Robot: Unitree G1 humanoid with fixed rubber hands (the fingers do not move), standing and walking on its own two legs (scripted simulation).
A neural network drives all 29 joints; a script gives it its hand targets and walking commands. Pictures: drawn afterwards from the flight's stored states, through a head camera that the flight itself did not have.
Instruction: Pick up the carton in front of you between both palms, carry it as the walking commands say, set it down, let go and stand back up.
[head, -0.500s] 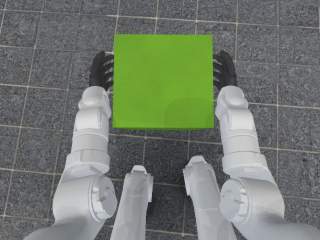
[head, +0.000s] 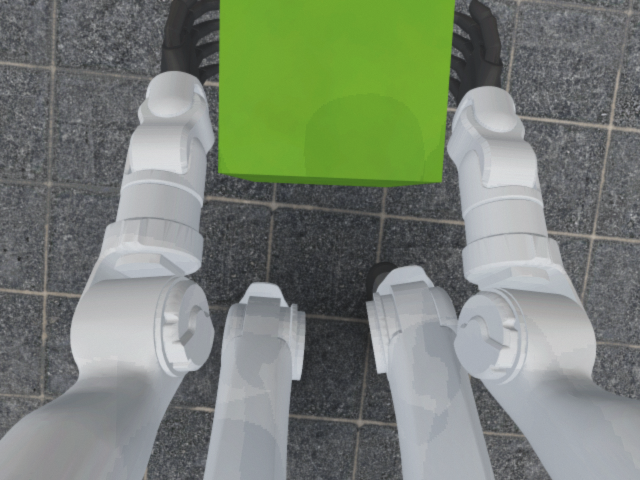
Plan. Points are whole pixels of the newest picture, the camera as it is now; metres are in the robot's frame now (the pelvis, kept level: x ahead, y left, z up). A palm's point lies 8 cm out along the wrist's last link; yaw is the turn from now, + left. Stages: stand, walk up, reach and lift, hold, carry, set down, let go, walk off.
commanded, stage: set down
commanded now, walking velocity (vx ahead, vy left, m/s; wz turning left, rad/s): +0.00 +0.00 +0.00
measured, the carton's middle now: (328, 100) +0.52 -0.04 -0.22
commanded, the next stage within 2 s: none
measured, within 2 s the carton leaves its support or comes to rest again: rests again in 1.04 s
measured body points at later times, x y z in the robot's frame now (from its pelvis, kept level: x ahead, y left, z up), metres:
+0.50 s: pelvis +0.01 +0.01 -0.05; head +0.36 +0.01 +0.23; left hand +0.56 +0.11 -0.22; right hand +0.52 -0.20 -0.21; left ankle +0.08 +0.12 -0.40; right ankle +0.13 -0.13 -0.40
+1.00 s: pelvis +0.00 +0.00 -0.06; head +0.36 +0.01 +0.21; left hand +0.55 +0.10 -0.24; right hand +0.52 -0.20 -0.23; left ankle +0.08 +0.11 -0.40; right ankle +0.13 -0.13 -0.40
